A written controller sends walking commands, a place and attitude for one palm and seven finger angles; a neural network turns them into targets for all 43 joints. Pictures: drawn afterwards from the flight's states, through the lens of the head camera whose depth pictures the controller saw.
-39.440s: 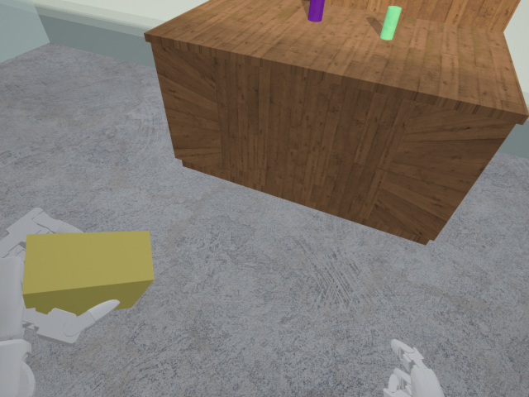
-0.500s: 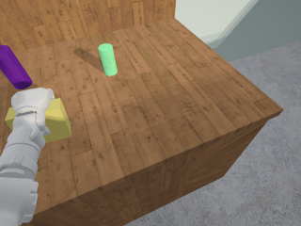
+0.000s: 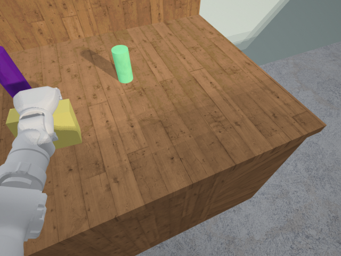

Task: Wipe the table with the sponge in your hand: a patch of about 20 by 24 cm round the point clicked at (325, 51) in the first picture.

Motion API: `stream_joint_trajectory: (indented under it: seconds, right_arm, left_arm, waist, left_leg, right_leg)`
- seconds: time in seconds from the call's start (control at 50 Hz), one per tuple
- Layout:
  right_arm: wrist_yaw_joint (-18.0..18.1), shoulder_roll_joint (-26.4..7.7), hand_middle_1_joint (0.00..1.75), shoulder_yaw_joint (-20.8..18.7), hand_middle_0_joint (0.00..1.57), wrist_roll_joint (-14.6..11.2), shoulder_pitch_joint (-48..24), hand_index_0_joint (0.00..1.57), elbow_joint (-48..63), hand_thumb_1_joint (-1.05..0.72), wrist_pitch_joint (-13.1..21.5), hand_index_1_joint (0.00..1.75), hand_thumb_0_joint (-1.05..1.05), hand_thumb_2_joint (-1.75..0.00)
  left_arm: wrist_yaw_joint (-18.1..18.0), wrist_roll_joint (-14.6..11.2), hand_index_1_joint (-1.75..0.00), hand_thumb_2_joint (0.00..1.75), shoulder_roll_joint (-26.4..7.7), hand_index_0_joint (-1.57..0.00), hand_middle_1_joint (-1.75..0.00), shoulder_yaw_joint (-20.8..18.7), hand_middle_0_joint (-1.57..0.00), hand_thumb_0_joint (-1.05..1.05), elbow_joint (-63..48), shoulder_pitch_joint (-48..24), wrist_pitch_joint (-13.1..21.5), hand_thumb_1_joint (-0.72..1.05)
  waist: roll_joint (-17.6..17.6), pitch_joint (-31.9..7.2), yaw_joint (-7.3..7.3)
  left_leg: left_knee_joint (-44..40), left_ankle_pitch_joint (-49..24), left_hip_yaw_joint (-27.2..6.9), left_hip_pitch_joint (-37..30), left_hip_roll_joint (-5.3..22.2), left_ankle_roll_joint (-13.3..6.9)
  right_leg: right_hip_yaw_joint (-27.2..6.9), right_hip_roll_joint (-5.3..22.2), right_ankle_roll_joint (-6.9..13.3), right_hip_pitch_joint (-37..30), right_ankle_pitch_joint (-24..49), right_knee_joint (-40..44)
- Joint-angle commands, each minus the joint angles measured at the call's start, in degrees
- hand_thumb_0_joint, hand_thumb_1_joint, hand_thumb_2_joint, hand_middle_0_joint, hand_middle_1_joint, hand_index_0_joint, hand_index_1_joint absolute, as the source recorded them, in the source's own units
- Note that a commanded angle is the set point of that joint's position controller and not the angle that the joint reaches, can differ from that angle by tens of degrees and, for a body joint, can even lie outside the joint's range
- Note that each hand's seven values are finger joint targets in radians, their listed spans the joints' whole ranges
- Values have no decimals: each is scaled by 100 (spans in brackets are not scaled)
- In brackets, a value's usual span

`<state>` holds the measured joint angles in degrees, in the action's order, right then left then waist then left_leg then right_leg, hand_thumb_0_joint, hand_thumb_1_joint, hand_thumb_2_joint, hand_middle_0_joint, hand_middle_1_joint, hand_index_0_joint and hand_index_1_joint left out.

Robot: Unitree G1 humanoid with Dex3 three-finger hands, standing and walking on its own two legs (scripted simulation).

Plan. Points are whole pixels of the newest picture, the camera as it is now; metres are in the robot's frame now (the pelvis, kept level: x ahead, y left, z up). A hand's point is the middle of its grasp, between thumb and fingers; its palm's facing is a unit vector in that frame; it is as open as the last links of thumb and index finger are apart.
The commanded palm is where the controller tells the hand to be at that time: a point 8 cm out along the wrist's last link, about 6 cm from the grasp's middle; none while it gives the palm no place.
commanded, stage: slide across to the middle lane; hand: left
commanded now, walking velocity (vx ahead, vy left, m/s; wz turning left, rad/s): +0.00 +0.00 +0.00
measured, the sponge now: (51, 132) +0.41 +0.33 +0.03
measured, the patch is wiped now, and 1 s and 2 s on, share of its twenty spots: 0.45 0.65 0.80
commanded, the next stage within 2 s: wipe back along the middle lane in 0.40 s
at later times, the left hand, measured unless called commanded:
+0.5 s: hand (71, 115) +0.43 +0.27 +0.08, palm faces -0.06 +0.00 -1.00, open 10.1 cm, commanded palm +0.42 +0.24 +0.12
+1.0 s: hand (79, 124) +0.40 +0.24 +0.07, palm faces -0.03 -0.01 -1.00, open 10.1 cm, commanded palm +0.37 +0.22 +0.11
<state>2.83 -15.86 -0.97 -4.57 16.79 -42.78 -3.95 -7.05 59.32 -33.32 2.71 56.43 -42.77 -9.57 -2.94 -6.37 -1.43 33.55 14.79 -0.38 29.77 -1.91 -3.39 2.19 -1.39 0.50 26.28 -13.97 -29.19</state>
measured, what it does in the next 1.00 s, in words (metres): stands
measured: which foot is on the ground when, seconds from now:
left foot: down 0.00-1.00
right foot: down 0.00-1.00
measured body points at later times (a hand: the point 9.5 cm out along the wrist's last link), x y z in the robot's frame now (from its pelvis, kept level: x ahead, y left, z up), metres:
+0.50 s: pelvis +0.02 +0.00 +0.00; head +0.05 -0.02 +0.45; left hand +0.43 +0.26 +0.13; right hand +0.17 -0.25 -0.12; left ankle +0.01 +0.08 -0.73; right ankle +0.00 -0.12 -0.73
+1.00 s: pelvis +0.02 -0.02 +0.01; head +0.03 -0.04 +0.46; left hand +0.40 +0.24 +0.13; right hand +0.16 -0.27 -0.12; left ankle +0.01 +0.08 -0.73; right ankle +0.00 -0.12 -0.73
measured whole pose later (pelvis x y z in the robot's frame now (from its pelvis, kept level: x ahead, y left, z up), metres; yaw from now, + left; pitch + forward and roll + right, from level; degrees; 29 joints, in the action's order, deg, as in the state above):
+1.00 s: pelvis +0.02 -0.02 +0.01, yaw +0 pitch +7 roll -1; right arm 1.6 -16.1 -0.1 -5.2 10.0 -41.0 -8.9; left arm -8.8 57.1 -20.8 9.8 39.8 -31.3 -24.5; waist -3.9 -7.2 0.9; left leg 29.5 15.2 -0.6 21.1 -1.7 -2.2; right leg 2.1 -1.7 1.7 18.6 -15.4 -27.1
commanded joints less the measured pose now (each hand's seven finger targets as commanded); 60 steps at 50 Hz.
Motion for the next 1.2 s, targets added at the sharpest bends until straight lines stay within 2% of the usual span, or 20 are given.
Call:
stream_joint_trajectory:
  seconds: [0.0,0.12,0.14,0.18,0.24,0.32,0.36,0.38,0.42,0.48,0.62,0.64,0.68,0.74,0.8,0.84,0.88,1.04,1.14,1.18]
  right_arm:
    - [-1,-872,30,-285,20,7,-112,20,549,-90,238,30,0,-90]
    - [-47,-826,30,-284,20,16,-263,20,537,-90,237,30,0,-90]
    - [-42,-820,30,-284,20,18,-321,20,529,-90,249,30,0,-90]
    - [-76,-797,30,-295,20,33,-332,20,537,-90,233,30,0,-90]
    - [-107,-778,30,-277,20,47,-490,20,601,-90,185,30,0,-90]
    - [-118,-784,30,-234,20,65,-595,20,600,-90,71,30,0,-90]
    - [-119,-756,30,-229,20,70,-664,20,643,-90,60,30,0,-90]
    - [-120,-743,30,-223,20,64,-682,20,641,-90,42,30,0,-90]
    - [-129,-712,30,-209,20,68,-725,20,668,-90,8,30,0,-90]
    - [-103,-711,30,-196,20,60,-745,20,668,-90,-24,30,0,-90]
    - [-113,-691,30,-172,20,39,-908,20,836,-90,-128,30,0,-90]
    - [-110,-709,30,-184,20,26,-939,20,849,-90,-136,30,0,-90]
    - [-104,-706,30,-147,20,3,-991,20,859,-90,-169,30,0,-90]
    - [-108,-741,30,-171,20,1,-1046,20,873,-90,-189,30,0,-90]
    - [-122,-709,30,-150,20,-14,-1148,20,926,-90,-203,30,0,-90]
    - [-126,-743,30,-153,20,-33,-1200,20,948,-90,-216,30,0,-90]
    - [-114,-743,30,-124,20,-42,-1229,20,962,-90,-232,30,0,-90]
    - [-91,-724,30,-93,20,-74,-1463,20,1127,-90,-239,30,0,-90]
    - [-88,-707,30,-72,20,-76,-1606,20,1215,-90,-220,30,0,-90]
    - [-93,-667,30,-52,20,-80,-1681,20,1265,-90,-214,30,0,-90]
  left_arm:
    - [-162,-25,-160,130,-936,-120,-160,-96,-120,0,-1207,-2325,-11,10]
    - [-142,-92,-160,130,-357,-120,-160,250,-120,0,-1432,-2236,-206,10]
    - [-148,-139,-160,130,-404,-120,-160,113,-120,0,-1477,-2196,-223,10]
    - [-149,-120,-160,130,-83,-120,-160,379,-120,0,-1545,-2229,-309,10]
    - [-181,-170,-160,130,-77,-120,-160,251,-120,0,-1702,-2038,-455,10]
    - [-264,-1,-160,130,-234,-120,-160,177,-120,0,-1541,-2151,-707,10]
    - [-277,-42,-160,130,34,-120,-160,344,-120,0,-1594,-2113,-781,10]
    - [-287,-27,-160,130,-32,-120,-160,266,-120,0,-1520,-2021,-836,10]
    - [-277,-16,-160,130,206,-120,-160,471,-120,0,-1528,-2141,-905,10]
    - [-262,-32,-160,130,123,-120,-160,414,-120,0,-1511,-2277,-959,10]
    - [-158,-57,-160,130,438,-120,-160,593,-120,0,-1633,-1437,-1033,10]
    - [-163,-107,-160,130,363,-120,-160,451,-120,0,-1694,-1295,-1030,10]
    - [-132,-100,-160,130,557,-120,-160,698,-120,0,-1683,-1268,-1110,10]
    - [-153,-149,-160,130,334,-120,-160,423,-120,0,-1824,-949,-1172,10]
    - [-108,-117,-160,130,685,-120,-160,760,-120,0,-1992,-684,-1275,10]
    - [-97,-182,-160,130,525,-120,-160,559,-120,0,-1984,-373,-1343,10]
    - [-67,-166,-160,130,600,-120,-160,684,-120,0,-1992,-366,-1406,10]
    - [14,-272,-160,130,473,-120,-160,513,-120,0,-2476,109,-1569,10]
    - [40,-322,-160,130,537,-120,-160,526,-120,0,-2815,485,-1651,10]
    - [46,-303,-160,130,775,-120,-160,770,-120,0,-2961,521,-1707,10]
  waist:
    - [-91,-1659,-160]
    - [-59,-1586,-165]
    - [-104,-1598,-120]
    - [-110,-1659,-148]
    - [-63,-1830,-27]
    - [184,-1711,-48]
    - [134,-1766,-35]
    - [162,-1765,-9]
    - [141,-1753,-72]
    - [138,-1774,-89]
    - [293,-1748,38]
    - [379,-1764,65]
    - [321,-1468,10]
    - [438,-1605,126]
    - [378,-1452,117]
    - [506,-1348,180]
    - [574,-1224,150]
    - [490,-1148,289]
    - [513,-1116,340]
    - [483,-1033,309]
  left_leg:
    - [-459,-1423,-504,-1832,192,133]
    - [-498,-1709,-551,-2051,217,200]
    - [-502,-1903,-599,-2109,238,234]
    - [-452,-2058,-633,-2260,254,279]
    - [-415,-2409,-565,-2250,225,303]
    - [-412,-2242,-466,-2037,189,270]
    - [-395,-2375,-449,-2070,169,271]
    - [-399,-2319,-423,-2033,169,259]
    - [-356,-2350,-375,-2039,157,237]
    - [-356,-2246,-351,-2008,137,200]
    - [-403,-2110,-269,-1858,77,138]
    - [-410,-2169,-274,-1829,76,137]
    - [-461,-1919,-259,-1718,66,134]
    - [-481,-1976,-231,-1702,51,107]
    - [-496,-1888,-213,-1707,34,97]
    - [-545,-1780,-196,-1607,38,89]
    - [-562,-1653,-187,-1539,22,83]
    - [-656,-1533,-180,-1599,14,87]
    - [-679,-1569,-179,-1670,15,97]
    - [-678,-1561,-187,-1728,16,105]
  right_leg:
    - [-87,-134,264,-279,845,428]
    - [-17,-142,279,-250,971,423]
    - [-9,-141,303,-233,1033,408]
    - [30,-147,291,-157,1063,364]
    - [22,-126,311,-413,1356,340]
    - [18,-111,287,-554,1466,329]
    - [20,-105,288,-618,1600,312]
    - [21,-96,286,-651,1611,311]
    - [9,-83,277,-642,1736,307]
    - [-10,-70,278,-738,1792,316]
    - [-53,-43,275,-1043,1974,358]
    - [-58,-38,276,-1158,2068,341]
    - [-47,-35,270,-1014,1900,384]
    - [-86,-25,282,-1281,2069,373]
    - [-86,-28,286,-1199,2021,398]
    - [-88,-22,284,-1304,1998,424]
    - [-92,-17,276,-1265,1938,430]
    - [-109,-21,291,-1371,1743,474]
    - [-125,-29,295,-1421,1764,494]
    - [-97,-41,291,-1323,1661,504]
